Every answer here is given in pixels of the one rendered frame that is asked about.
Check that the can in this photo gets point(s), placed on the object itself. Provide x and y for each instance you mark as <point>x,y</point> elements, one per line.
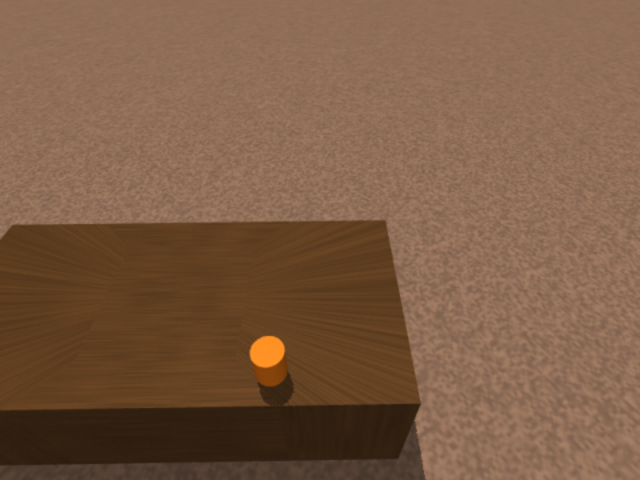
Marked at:
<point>268,359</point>

